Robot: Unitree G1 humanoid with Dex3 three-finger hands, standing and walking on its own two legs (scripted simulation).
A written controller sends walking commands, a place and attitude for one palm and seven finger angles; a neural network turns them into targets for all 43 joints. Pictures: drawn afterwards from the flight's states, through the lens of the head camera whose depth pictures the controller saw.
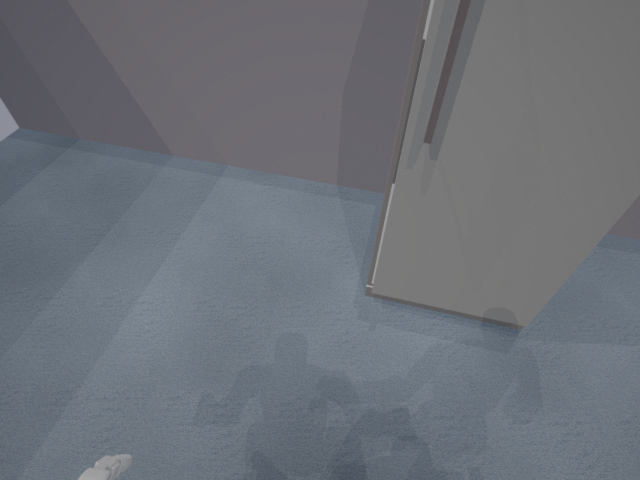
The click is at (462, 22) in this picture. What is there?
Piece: fridge door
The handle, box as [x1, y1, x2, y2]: [423, 0, 470, 143]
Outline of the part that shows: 470,0 459,1 423,142 430,143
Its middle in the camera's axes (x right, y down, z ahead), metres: +0.24 -0.38 +0.68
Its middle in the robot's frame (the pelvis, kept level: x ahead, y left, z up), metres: +0.80 -0.19 +0.23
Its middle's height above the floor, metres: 1.00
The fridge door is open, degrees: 0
